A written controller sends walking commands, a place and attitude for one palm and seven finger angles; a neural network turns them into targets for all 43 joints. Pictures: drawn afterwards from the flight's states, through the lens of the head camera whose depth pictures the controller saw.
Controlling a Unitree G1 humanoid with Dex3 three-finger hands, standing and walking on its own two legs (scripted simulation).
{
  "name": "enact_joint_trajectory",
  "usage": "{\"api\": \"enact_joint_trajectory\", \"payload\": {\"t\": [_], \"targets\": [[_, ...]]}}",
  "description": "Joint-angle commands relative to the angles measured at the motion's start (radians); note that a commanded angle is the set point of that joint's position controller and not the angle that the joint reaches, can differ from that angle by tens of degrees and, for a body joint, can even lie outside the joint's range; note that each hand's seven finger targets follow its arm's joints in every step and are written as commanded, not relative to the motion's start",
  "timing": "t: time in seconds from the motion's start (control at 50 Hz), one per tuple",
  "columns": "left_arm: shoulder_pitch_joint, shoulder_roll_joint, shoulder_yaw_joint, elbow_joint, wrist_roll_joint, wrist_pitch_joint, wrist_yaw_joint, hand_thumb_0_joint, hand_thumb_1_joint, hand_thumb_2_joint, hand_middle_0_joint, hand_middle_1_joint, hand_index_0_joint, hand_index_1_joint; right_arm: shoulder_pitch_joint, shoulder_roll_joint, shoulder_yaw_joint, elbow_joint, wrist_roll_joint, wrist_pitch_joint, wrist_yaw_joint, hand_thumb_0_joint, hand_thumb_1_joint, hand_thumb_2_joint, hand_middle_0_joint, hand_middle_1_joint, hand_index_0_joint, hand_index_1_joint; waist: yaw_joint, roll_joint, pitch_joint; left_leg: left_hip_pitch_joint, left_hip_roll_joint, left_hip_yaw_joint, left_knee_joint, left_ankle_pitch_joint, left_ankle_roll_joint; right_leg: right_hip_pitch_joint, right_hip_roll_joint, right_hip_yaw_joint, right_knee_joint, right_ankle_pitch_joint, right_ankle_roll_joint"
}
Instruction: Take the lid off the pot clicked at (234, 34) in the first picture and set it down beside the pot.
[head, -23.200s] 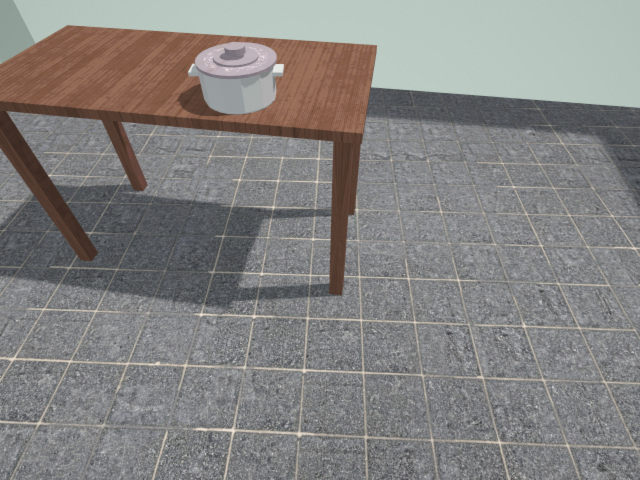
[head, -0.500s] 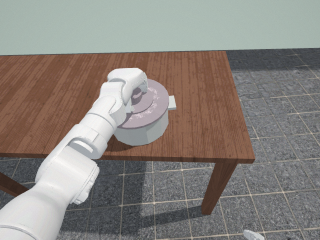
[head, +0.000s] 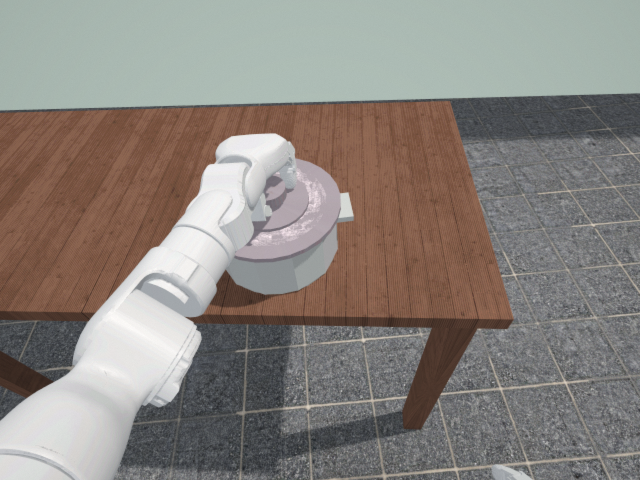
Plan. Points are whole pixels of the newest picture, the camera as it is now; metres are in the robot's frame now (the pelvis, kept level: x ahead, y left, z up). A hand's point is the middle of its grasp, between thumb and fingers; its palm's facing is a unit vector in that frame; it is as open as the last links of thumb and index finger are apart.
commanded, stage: close the fingers and squeeze the knob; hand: left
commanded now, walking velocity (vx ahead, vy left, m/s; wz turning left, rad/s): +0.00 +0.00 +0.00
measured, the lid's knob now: (268, 191) +0.49 +0.06 +0.09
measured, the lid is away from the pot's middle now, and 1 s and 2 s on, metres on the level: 0.00 0.01 0.01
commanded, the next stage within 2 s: lift the lid straight up in 0.80 s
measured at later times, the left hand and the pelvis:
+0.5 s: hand (256, 193) +0.46 +0.07 +0.11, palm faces -0.32 -0.03 -0.95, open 8.2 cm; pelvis +0.00 +0.00 +0.00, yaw +0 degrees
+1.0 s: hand (254, 193) +0.46 +0.07 +0.11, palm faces -0.32 -0.03 -0.95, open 8.2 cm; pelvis +0.00 +0.00 +0.00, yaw +0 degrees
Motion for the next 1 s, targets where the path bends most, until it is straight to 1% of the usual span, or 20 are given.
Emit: {"api": "enact_joint_trajectory", "payload": {"t": [0.0, 0.02, 0.06, 0.16, 0.18, 0.22, 0.28, 0.34, 0.4, 0.48, 0.5, 0.54, 0.6, 0.64, 0.7, 0.72, 0.8, 0.84, 0.9, 0.98], "targets": [[-0.532, 0.195, 0.08, -0.151, 0.031, 0.012, 0.035, 0.0, 0.271, 0.911, -0.71, -0.98, -0.71, -0.98, -0.023, -0.113, -0.028, -0.113, 0.001, -0.022, -0.011, 0.0, -0.9, -0.9, 0.2, 0.3, 0.2, 0.3, -0.007, -0.18, -0.366, 0.079, 0.012, -0.042, -0.026, 0.3, 0.012, 0.217, 0.035, -0.007, -0.009, 0.381, -0.046], [-0.552, 0.197, 0.078, -0.193, 0.032, 0.005, 0.037, 0.0, 0.286, 0.898, -0.717, -0.984, -0.717, -0.984, -0.029, -0.109, -0.029, -0.121, 0.0, -0.027, -0.009, 0.0, -0.9, -0.9, 0.2, 0.3, 0.2, 0.3, -0.002, -0.165, -0.399, 0.099, 0.012, -0.046, -0.023, 0.317, 0.013, 0.228, 0.035, -0.005, -0.005, 0.389, -0.046], [-0.492, 0.185, 0.076, -0.155, 0.034, 0.009, 0.032, 0.0, 0.315, 0.869, -0.732, -0.992, -0.732, -0.992, -0.03, -0.109, -0.031, -0.124, -0.001, -0.027, -0.006, 0.0, -0.9, -0.9, 0.2, 0.3, 0.2, 0.3, 0.002, -0.157, -0.392, 0.113, 0.013, -0.044, -0.012, 0.353, 0.014, 0.214, 0.036, -0.006, -0.004, 0.4, -0.047], [-0.505, 0.182, 0.071, -0.214, 0.032, 0.003, 0.025, 0.0, 0.392, 0.787, -0.772, -1.005, -0.772, -1.005, -0.034, -0.105, -0.032, -0.131, -0.001, -0.019, 0.001, 0.0, -0.9, -0.9, 0.2, 0.3, 0.2, 0.3, 0.001, -0.132, -0.404, 0.14, 0.017, -0.05, -0.007, 0.399, 0.013, 0.209, 0.037, -0.008, -0.002, 0.416, -0.048], [-0.507, 0.174, 0.065, -0.249, 0.023, -0.004, 0.022, 0.0, 0.362, 0.822, -0.757, -0.995, -0.755, -0.993, -0.038, -0.105, -0.032, -0.141, -0.001, -0.018, 0.005, 0.0, -0.9, -0.9, 0.2, 0.3, 0.2, 0.3, 0.003, -0.118, -0.416, 0.144, 0.016, -0.056, -0.004, 0.427, 0.013, 0.214, 0.034, -0.009, -0.003, 0.424, -0.05], [-0.467, 0.194, 0.083, -0.186, 0.03, 0.006, 0.025, 0.0, 0.327, 0.866, -0.74, -0.982, -0.732, -0.975, -0.039, -0.108, -0.027, -0.131, 0.001, -0.011, 0.003, 0.0, -0.9, -0.9, 0.2, 0.3, 0.2, 0.3, 0.003, -0.151, -0.38, 0.118, 0.017, -0.048, -0.009, 0.39, 0.011, 0.21, 0.039, -0.012, -0.004, 0.412, -0.048], [-0.511, 0.15, 0.049, -0.225, 0.023, 0.006, 0.022, 0.0, 0.317, 0.896, -0.732, -0.974, -0.719, -0.962, -0.041, -0.105, -0.031, -0.137, 0.002, -0.011, 0.003, 0.0, -0.9, -0.9, 0.2, 0.3, 0.2, 0.3, -0.003, -0.143, -0.38, 0.121, 0.014, -0.052, -0.011, 0.373, 0.013, 0.198, 0.037, -0.015, -0.007, 0.395, -0.051], [-0.471, 0.213, 0.098, -0.2, 0.032, 0.012, 0.026, 0.0, 0.332, 0.913, -0.735, -0.972, -0.719, -0.957, -0.042, -0.107, -0.028, -0.135, 0.001, -0.009, 0.002, 0.0, -0.9, -0.9, 0.2, 0.3, 0.2, 0.3, 0.009, -0.155, -0.396, 0.115, 0.013, -0.047, -0.012, 0.354, 0.012, 0.229, 0.038, -0.007, -0.005, 0.397, -0.049], [-0.494, 0.151, 0.043, -0.194, 0.031, 0.012, 0.017, 0.0, 0.354, 0.927, -0.744, -0.973, -0.726, -0.957, -0.045, -0.104, -0.029, -0.133, 0.002, -0.006, 0.001, 0.0, -0.9, -0.9, 0.2, 0.3, 0.2, 0.3, -0.007, -0.147, -0.372, 0.118, 0.014, -0.047, -0.01, 0.349, 0.011, 0.195, 0.039, -0.015, -0.007, 0.386, -0.049], [-0.501, 0.223, 0.102, -0.156, 0.028, 0.016, 0.022, 0.0, 0.388, 0.948, -0.761, -0.978, -0.742, -0.961, -0.037, -0.115, -0.023, -0.128, 0.004, -0.004, -0.009, 0.0, -0.9, -0.9, 0.2, 0.3, 0.2, 0.3, -0.002, -0.164, -0.353, 0.074, 0.01, -0.044, -0.021, 0.291, 0.012, 0.211, 0.036, -0.01, -0.012, 0.361, -0.05], [-0.524, 0.188, 0.063, -0.157, 0.035, 0.016, 0.021, 0.0, 0.397, 0.953, -0.766, -0.98, -0.746, -0.963, -0.038, -0.11, -0.021, -0.127, 0.003, -0.006, -0.011, 0.0, -0.9, -0.9, 0.2, 0.3, 0.2, 0.3, -0.01, -0.142, -0.362, 0.086, 0.008, -0.043, -0.022, 0.282, 0.012, 0.196, 0.038, -0.01, -0.009, 0.351, -0.049], [-0.512, 0.209, 0.086, -0.164, 0.038, 0.013, 0.023, 0.0, 0.415, 0.963, -0.776, -0.984, -0.756, -0.968, -0.029, -0.109, -0.025, -0.127, 0.002, -0.012, -0.01, 0.0, -0.9, -0.9, 0.2, 0.3, 0.2, 0.3, -0.001, -0.145, -0.379, 0.092, 0.011, -0.046, -0.02, 0.307, 0.012, 0.215, 0.038, -0.008, -0.007, 0.368, -0.049], [-0.493, 0.193, 0.076, -0.188, 0.033, 0.003, 0.015, 0.0, 0.441, 0.978, -0.792, -0.992, -0.772, -0.976, -0.036, -0.106, -0.026, -0.14, -0.001, -0.014, -0.007, 0.0, -0.9, -0.9, 0.2, 0.3, 0.2, 0.3, 0.001, -0.127, -0.414, 0.116, 0.01, -0.051, -0.009, 0.355, 0.014, 0.228, 0.036, -0.004, -0.005, 0.4, -0.049], [-0.495, 0.173, 0.059, -0.181, 0.032, 0.007, 0.013, 0.0, 0.459, 0.988, -0.803, -0.997, -0.783, -0.981, -0.034, -0.106, -0.028, -0.135, 0.001, -0.012, -0.004, 0.0, -0.9, -0.9, 0.2, 0.3, 0.2, 0.3, -0.005, -0.143, -0.391, 0.114, 0.013, -0.049, -0.011, 0.342, 0.012, 0.21, 0.039, -0.011, -0.008, 0.386, -0.048], [-0.497, 0.221, 0.094, -0.154, 0.03, 0.006, 0.015, 0.0, 0.487, 1.002, -0.819, -1.005, -0.798, -0.988, -0.029, -0.116, -0.025, -0.128, 0.004, -0.009, -0.009, 0.0, -0.9, -0.9, 0.2, 0.3, 0.2, 0.3, -0.005, -0.164, -0.359, 0.084, 0.014, -0.047, -0.021, 0.303, 0.013, 0.209, 0.039, -0.011, -0.014, 0.368, -0.048], [-0.504, 0.194, 0.072, -0.147, 0.029, 0.009, 0.016, 0.0, 0.497, 1.007, -0.824, -1.007, -0.803, -0.991, -0.028, -0.113, -0.024, -0.127, 0.004, -0.011, -0.01, 0.0, -0.9, -0.9, 0.2, 0.3, 0.2, 0.3, -0.009, -0.159, -0.35, 0.081, 0.01, -0.045, -0.022, 0.294, 0.014, 0.203, 0.04, -0.012, -0.014, 0.363, -0.048], [-0.492, 0.206, 0.087, -0.2, 0.029, -0.002, 0.018, 0.0, 0.532, 1.022, -0.84, -1.017, -0.819, -1.0, -0.031, -0.109, -0.029, -0.135, 0.0, -0.017, -0.005, 0.0, -0.9, -0.9, 0.2, 0.3, 0.2, 0.3, 0.003, -0.121, -0.402, 0.124, 0.013, -0.053, -0.013, 0.354, 0.013, 0.217, 0.037, -0.007, -0.009, 0.389, -0.051], [-0.475, 0.167, 0.058, -0.165, 0.028, 0.008, 0.017, 0.0, 0.541, 1.026, -0.845, -1.019, -0.823, -1.003, -0.027, -0.108, -0.03, -0.127, 0.003, -0.013, -0.003, 0.0, -0.9, -0.9, 0.2, 0.3, 0.2, 0.3, -0.006, -0.139, -0.366, 0.117, 0.015, -0.049, -0.015, 0.334, 0.011, 0.188, 0.041, -0.015, -0.012, 0.368, -0.049], [-0.515, 0.229, 0.101, -0.207, 0.026, 0.001, 0.02, 0.0, 0.55, 1.03, -0.849, -1.022, -0.827, -1.004, -0.033, -0.114, -0.029, -0.134, 0.001, -0.016, -0.006, 0.0, -0.9, -0.9, 0.2, 0.3, 0.2, 0.3, 0.002, -0.147, -0.387, 0.104, 0.013, -0.048, -0.023, 0.307, 0.014, 0.224, 0.038, -0.008, -0.016, 0.369, -0.049], [-0.544, 0.251, 0.114, -0.271, 0.021, -0.007, 0.022, 0.0, 0.555, 1.033, -0.851, -1.024, -0.829, -1.005, -0.039, -0.109, -0.031, -0.141, 0.001, -0.029, -0.007, 0.0, -0.9, -0.9, 0.2, 0.3, 0.2, 0.3, 0.006, -0.124, -0.438, 0.139, 0.013, -0.059, -0.013, 0.372, 0.017, 0.247, 0.035, -0.003, -0.013, 0.41, -0.051]]}}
